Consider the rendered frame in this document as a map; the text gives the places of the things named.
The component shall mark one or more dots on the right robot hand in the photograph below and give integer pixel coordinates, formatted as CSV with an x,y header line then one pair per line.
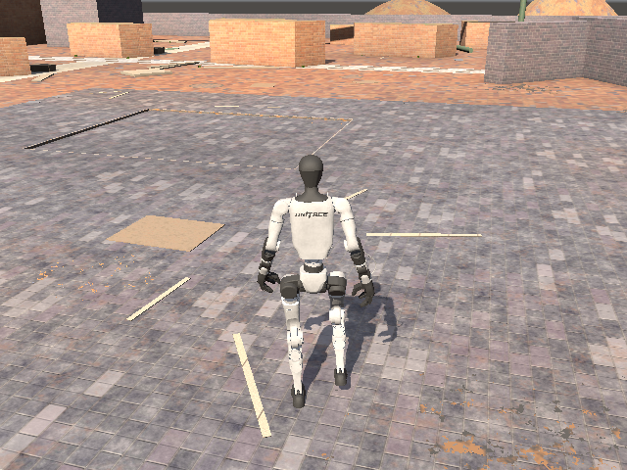
x,y
368,292

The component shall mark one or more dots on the robot left upper arm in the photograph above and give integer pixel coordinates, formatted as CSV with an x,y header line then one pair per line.
x,y
281,207

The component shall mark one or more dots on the robot right upper arm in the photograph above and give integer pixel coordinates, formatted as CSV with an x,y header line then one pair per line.
x,y
343,206

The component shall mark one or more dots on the right robot forearm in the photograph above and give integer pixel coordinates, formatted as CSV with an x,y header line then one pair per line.
x,y
361,264

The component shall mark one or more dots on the left robot hand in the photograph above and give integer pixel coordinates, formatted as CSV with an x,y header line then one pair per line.
x,y
270,277

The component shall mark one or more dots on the left robot shin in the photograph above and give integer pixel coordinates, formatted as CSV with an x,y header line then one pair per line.
x,y
296,363

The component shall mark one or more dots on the robot left foot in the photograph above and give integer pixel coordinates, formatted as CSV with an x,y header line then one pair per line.
x,y
298,400

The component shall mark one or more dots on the left robot forearm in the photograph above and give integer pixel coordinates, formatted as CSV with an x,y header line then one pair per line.
x,y
266,260

